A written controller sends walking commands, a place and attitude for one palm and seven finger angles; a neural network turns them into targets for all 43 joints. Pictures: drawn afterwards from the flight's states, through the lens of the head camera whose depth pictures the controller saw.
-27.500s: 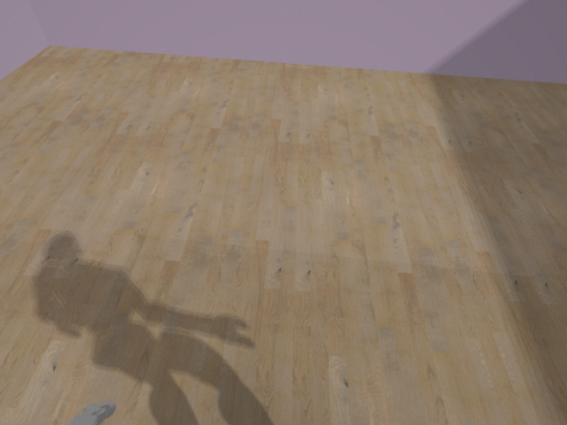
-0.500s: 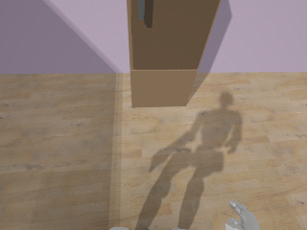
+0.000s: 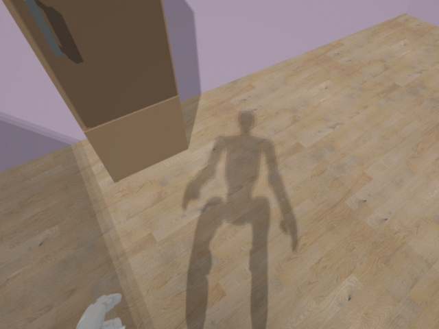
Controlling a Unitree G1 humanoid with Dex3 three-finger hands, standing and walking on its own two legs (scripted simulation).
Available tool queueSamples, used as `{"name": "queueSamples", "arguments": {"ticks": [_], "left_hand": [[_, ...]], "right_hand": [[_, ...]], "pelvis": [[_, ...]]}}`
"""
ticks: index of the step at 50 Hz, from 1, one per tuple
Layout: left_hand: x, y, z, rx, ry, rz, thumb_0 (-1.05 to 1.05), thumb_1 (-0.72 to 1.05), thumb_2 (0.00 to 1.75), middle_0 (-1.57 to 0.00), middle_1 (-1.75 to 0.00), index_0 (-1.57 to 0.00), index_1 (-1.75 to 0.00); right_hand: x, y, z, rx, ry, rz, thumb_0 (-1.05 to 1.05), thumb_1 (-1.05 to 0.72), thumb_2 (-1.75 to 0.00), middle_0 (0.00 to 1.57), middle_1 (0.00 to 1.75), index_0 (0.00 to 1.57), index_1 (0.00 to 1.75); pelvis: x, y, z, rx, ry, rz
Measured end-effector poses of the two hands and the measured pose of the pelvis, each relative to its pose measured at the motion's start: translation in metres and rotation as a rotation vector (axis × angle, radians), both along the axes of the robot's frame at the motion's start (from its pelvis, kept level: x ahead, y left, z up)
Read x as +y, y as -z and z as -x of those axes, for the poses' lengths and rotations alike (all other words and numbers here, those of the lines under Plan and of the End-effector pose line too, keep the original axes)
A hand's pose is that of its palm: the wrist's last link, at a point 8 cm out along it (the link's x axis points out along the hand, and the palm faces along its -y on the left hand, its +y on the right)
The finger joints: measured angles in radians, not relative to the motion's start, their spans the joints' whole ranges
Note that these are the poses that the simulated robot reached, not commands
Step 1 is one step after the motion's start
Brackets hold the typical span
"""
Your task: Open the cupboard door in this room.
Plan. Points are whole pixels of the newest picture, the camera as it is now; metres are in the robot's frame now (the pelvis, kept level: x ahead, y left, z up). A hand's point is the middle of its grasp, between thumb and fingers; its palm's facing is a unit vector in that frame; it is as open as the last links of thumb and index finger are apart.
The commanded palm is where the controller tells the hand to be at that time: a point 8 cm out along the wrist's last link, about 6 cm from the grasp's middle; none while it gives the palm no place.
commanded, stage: walk to a spot facing it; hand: left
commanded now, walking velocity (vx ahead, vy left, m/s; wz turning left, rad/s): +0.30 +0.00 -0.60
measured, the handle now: (43, 25) +0.88 +0.53 +0.10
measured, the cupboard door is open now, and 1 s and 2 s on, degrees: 0 0 0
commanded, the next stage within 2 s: turn to face it in 0.82 s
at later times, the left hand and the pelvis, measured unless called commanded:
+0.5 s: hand out of the picture +0.11 +0.23 -0.17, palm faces -0.13 -0.97 -0.20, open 7.4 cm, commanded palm none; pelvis +0.10 +0.03 +0.01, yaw -14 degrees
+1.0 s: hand (211, 185) +0.49 +0.04 -0.16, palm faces -0.56 -0.80 -0.24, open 7.4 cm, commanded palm none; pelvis +0.26 -0.04 -0.01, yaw -31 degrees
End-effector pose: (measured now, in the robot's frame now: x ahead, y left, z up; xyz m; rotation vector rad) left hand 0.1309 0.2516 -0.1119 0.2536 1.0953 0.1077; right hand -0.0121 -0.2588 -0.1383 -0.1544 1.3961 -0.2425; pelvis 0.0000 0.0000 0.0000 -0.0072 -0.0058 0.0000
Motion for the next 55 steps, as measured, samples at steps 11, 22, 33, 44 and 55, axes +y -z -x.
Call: {"name": "queueSamples", "arguments": {"ticks": [11, 22, 33, 44, 55], "left_hand": [[-0.031, -0.010, 0.020, 0.077, 0.036, 0.017, 0.00, 0.90, 0.90, -0.20, -0.30, -0.21, -0.30], [0.017, 0.016, 0.035, 0.292, -0.018, 0.028, 0.01, 0.90, 0.90, -0.20, -0.30, -0.21, -0.30], [0.022, 0.010, -0.128, 0.231, 0.178, 0.028, 0.01, 0.91, 0.90, -0.20, -0.30, -0.20, -0.30], [-0.104, 0.011, -0.327, 0.045, 0.472, 0.037, 0.01, 0.91, 0.90, -0.19, -0.30, -0.20, -0.30], [-0.187, 0.007, -0.375, -0.004, 0.579, 0.032, 0.00, 0.91, 0.90, -0.20, -0.30, -0.20, -0.30]], "right_hand": [[-0.020, -0.022, -0.064, -0.178, 0.027, -0.011, 0.01, -0.91, -0.90, 0.20, 0.30, 0.20, 0.30], [0.007, -0.043, -0.181, -0.342, -0.026, 0.060, 0.01, -0.91, -0.90, 0.20, 0.30, 0.20, 0.30], [0.049, -0.042, -0.147, -0.200, 0.209, 0.054, 0.00, -0.91, -0.90, 0.20, 0.30, 0.21, 0.30], [0.073, -0.014, -0.072, 0.134, 0.525, -0.051, 0.00, -0.91, -0.90, 0.20, 0.30, 0.20, 0.30], [0.007, 0.007, -0.154, 0.005, 0.560, -0.055, 0.00, -0.91, -0.90, 0.20, 0.30, 0.20, 0.30]], "pelvis": [[-0.014, -0.019, -0.020, -0.015, 0.106, -0.022], [0.020, -0.011, -0.084, 0.017, 0.194, 0.009], [0.031, -0.023, -0.162, 0.005, 0.343, 0.029], [-0.011, -0.004, -0.231, 0.012, 0.489, -0.004], [-0.053, -0.002, -0.272, -0.020, 0.540, -0.006]]}}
